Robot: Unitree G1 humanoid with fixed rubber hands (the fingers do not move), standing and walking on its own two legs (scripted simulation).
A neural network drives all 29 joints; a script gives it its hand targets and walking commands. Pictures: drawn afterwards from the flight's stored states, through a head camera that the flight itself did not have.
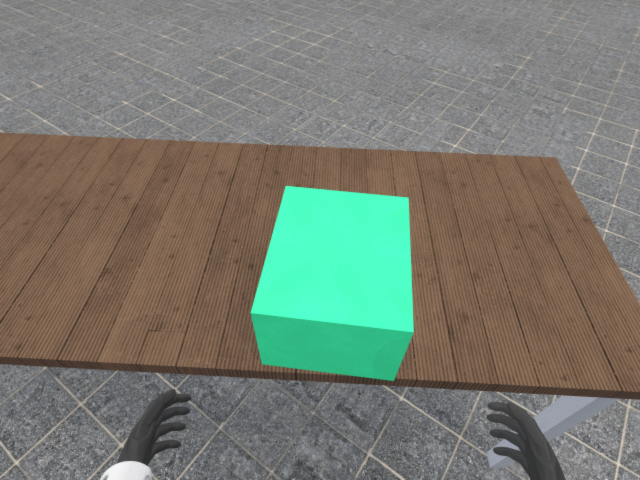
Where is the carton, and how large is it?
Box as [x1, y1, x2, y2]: [251, 186, 413, 380]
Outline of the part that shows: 286,186 251,309 252,321 262,363 393,380 413,332 408,198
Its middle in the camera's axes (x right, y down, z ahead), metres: +0.03 +0.06 +0.63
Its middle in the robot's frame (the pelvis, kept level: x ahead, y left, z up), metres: +0.42 -0.01 -0.04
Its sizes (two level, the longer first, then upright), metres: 0.249 0.206 0.154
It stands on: a table, 0.67 m high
